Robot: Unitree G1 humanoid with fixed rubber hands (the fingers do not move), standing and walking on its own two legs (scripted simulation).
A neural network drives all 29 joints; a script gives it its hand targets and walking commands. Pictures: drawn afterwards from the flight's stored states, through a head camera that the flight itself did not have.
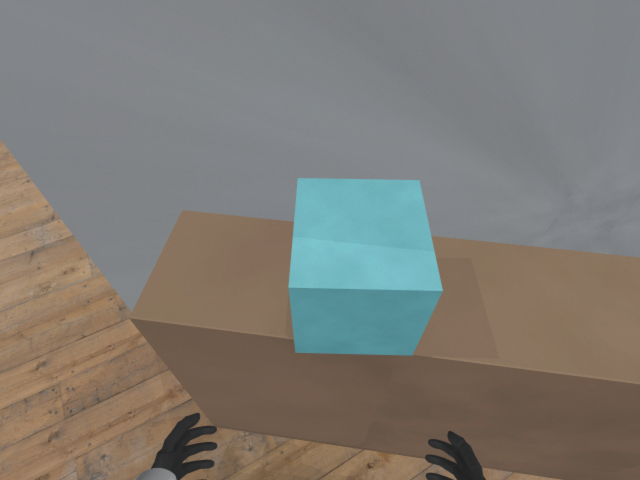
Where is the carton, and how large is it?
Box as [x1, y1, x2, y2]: [288, 178, 442, 355]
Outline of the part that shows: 298,178 288,287 295,352 411,355 442,291 419,180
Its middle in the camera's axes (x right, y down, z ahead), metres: +0.06 +0.05 +0.58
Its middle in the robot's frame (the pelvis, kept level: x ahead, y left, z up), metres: +0.41 -0.01 -0.01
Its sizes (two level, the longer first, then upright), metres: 0.187 0.177 0.185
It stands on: a pedestal, 0.68 m high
